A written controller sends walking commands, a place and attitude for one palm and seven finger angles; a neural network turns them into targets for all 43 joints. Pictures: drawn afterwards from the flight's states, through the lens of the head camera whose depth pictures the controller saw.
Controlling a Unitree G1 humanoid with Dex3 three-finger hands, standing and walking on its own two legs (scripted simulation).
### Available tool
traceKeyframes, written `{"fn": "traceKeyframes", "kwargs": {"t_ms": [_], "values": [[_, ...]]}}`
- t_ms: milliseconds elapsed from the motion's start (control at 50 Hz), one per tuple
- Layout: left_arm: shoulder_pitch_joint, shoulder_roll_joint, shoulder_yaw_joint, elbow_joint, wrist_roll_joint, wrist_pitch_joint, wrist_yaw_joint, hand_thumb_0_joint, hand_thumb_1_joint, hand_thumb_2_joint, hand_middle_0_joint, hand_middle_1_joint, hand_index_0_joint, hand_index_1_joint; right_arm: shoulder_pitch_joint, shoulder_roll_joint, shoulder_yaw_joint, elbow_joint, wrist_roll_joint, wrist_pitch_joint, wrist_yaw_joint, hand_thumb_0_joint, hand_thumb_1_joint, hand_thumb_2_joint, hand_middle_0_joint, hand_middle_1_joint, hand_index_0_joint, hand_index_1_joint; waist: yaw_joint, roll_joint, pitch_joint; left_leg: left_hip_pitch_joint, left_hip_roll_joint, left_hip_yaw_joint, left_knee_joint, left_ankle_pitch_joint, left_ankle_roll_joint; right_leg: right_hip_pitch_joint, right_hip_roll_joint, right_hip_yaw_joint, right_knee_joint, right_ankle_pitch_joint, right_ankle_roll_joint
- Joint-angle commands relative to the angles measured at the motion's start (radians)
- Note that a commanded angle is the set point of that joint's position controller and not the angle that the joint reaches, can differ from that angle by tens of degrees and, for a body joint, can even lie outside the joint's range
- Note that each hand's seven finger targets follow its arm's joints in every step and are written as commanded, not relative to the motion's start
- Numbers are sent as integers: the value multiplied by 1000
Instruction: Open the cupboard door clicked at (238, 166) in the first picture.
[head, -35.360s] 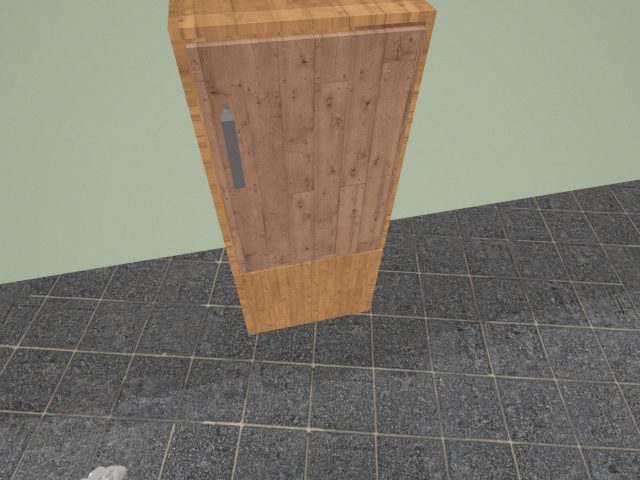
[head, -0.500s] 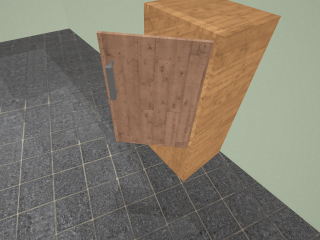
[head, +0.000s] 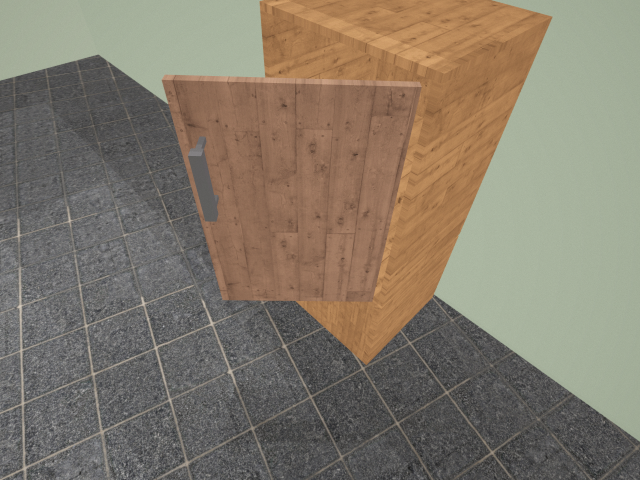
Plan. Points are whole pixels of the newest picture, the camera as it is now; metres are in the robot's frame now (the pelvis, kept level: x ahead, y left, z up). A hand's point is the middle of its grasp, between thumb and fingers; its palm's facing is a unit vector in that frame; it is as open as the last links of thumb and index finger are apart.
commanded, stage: shuffle to correct the standing spot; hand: left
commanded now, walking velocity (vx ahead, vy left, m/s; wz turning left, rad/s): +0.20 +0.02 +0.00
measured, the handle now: (206, 180) +0.59 +0.22 +0.04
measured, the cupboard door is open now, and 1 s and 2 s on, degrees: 46 46 46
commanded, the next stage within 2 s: come to a stop and stand still in 0.04 s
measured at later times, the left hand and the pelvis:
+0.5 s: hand out of the picture +0.09 +0.19 -0.19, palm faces +0.09 -0.98 -0.16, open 7.3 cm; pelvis +0.08 +0.02 -0.01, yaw +1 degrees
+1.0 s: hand out of the picture +0.06 +0.16 -0.18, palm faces +0.07 -0.98 -0.19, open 7.3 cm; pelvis +0.05 -0.01 +0.00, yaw +1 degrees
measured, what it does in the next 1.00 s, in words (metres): steps on the spot: right foot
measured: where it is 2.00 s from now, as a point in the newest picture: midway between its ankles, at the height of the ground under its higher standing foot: outside the picture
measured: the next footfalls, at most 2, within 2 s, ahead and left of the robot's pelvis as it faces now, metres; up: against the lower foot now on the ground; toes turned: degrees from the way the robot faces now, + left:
right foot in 0.14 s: +0.10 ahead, -0.12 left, +0.00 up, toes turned -3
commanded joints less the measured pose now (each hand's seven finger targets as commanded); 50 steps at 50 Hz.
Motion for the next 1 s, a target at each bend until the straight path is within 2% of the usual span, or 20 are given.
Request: {"fn": "traceKeyframes", "kwargs": {"t_ms": [0,80,120,140,160,200,260,300,340,380,460,520,580,660,700,720,800,860,920,980], "values": [[-48,-4,-3,-95,-7,-33,-8,0,900,900,-200,-300,-200,-300,88,-145,-38,-5,-6,-4,-7,0,-900,-900,200,300,200,300,-4,72,115,-35,321,-307,-179,-123,102,-24,-6,3,-124,7,-2],[49,31,12,-63,-9,-48,0,0,900,900,-200,-300,-200,-300,51,-122,-32,-11,4,-1,-4,0,-900,-900,200,300,200,300,54,5,67,-177,232,-210,7,-86,25,301,11,7,-333,103,-23],[192,142,34,-27,-11,-57,14,0,900,900,-200,-300,-200,-300,8,-83,-26,-55,7,2,10,0,-900,-900,200,300,200,300,106,-194,78,-504,63,-23,314,-293,-60,524,-268,367,-455,-49,-161],[234,186,47,-20,-18,-61,21,0,900,900,-200,-300,-200,-300,-40,-109,-36,-82,-1,7,14,0,-900,-900,200,300,200,300,119,-220,58,-525,83,-23,512,-383,-73,473,-370,490,-549,-70,-241],[193,163,47,-29,-18,-64,28,0,900,900,-200,-300,-200,-300,-87,-117,-39,-95,-3,17,18,0,-900,-900,200,300,200,300,108,-184,94,-516,124,-80,625,-348,-76,369,-362,470,-580,-33,-254],[50,112,36,-74,-10,-58,35,0,900,900,-200,-300,-200,-300,-64,-87,-40,-92,0,32,21,0,-900,-900,200,300,200,300,35,-93,104,-399,170,-123,616,-253,-89,198,-295,282,-557,91,-208],[-54,110,23,-103,-9,-45,31,0,900,900,-200,-300,-200,-300,23,-34,-25,-62,6,46,18,0,-900,-900,200,300,200,300,-19,-99,70,-128,134,-51,317,-81,-124,45,-170,69,-462,259,-124],[-35,108,15,-92,-21,-29,24,0,900,900,-200,-300,-200,-300,45,-75,-27,-51,6,43,13,0,-900,-900,200,300,200,300,-12,-28,57,3,131,-54,139,91,-135,1,-104,38,-347,171,-62],[27,71,10,-101,-23,-11,21,0,900,900,-200,-300,-200,-300,-4,-178,-43,-90,1,34,6,0,-900,-900,200,300,200,300,34,166,55,-123,277,-219,30,234,-63,88,-12,3,-267,45,15],[45,66,3,-78,-19,-5,25,0,900,900,-200,-300,-200,-300,-98,-183,-42,-115,5,30,0,0,-900,-900,200,300,200,300,52,154,74,-191,277,-232,-16,293,-34,174,4,-4,-235,92,27],[84,87,-2,-62,-19,-5,27,0,900,900,-200,-300,-200,-300,-132,-209,-56,-129,9,31,-13,0,-900,-900,200,300,200,300,40,117,-44,10,285,-189,57,610,-21,158,-4,16,-216,185,29],[71,94,3,-86,-14,8,21,0,900,900,-200,-300,-200,-300,-139,-244,-75,-139,7,40,-21,0,-900,-900,200,300,200,300,24,142,-67,68,356,-223,54,684,37,85,18,18,-103,-13,27],[72,75,12,-102,-12,20,17,0,900,900,-200,-300,-200,-300,-183,-254,-84,-152,-2,51,-24,0,-900,-900,200,300,200,300,25,180,-57,26,393,-238,47,618,88,51,27,46,0,-127,20],[151,74,12,-86,-7,6,15,0,900,900,-200,-300,-200,-300,-244,-215,-76,-163,4,60,-12,0,-900,-900,200,300,200,300,72,87,-65,-117,285,-160,138,247,-2,223,17,53,-314,154,17],[62,165,13,-106,-4,-7,19,0,900,900,-200,-300,-200,-300,-224,-117,-59,-181,14,76,4,0,-900,-900,200,300,200,300,23,-187,24,-214,100,-48,258,-173,-106,121,-203,287,-480,182,-93],[29,165,11,-112,-5,-15,23,0,900,900,-200,-300,-200,-300,-248,-108,-54,-179,7,89,6,0,-900,-900,200,300,200,300,33,-208,25,-173,103,-76,345,-227,-109,47,-231,310,-522,154,-139],[-31,139,-2,-93,-11,-29,22,0,900,900,-200,-300,-200,-300,-183,-105,-42,-115,8,75,7,0,-900,-900,200,300,200,300,2,-128,17,-117,110,-93,264,-120,-113,111,-149,180,-405,360,-131],[12,104,-12,-62,-22,-31,19,0,900,900,-200,-300,-200,-300,-171,-133,-31,-80,4,50,1,0,-900,-900,200,300,200,300,31,2,-5,-27,185,-155,61,170,-93,144,-52,117,-355,297,-32],[21,106,-11,-22,-23,-24,20,0,900,900,-200,-300,-200,-300,-185,-138,-20,-53,6,44,0,0,-900,-900,200,300,200,300,53,85,27,-113,187,-173,9,90,-89,230,-32,106,-392,197,-9],[19,105,-16,3,-24,-24,18,0,900,900,-200,-300,-200,-300,-159,-134,-15,-36,4,50,3,0,-900,-900,200,300,200,300,45,21,73,-132,161,-159,-22,-48,-99,204,-38,120,-456,57,-11]]}}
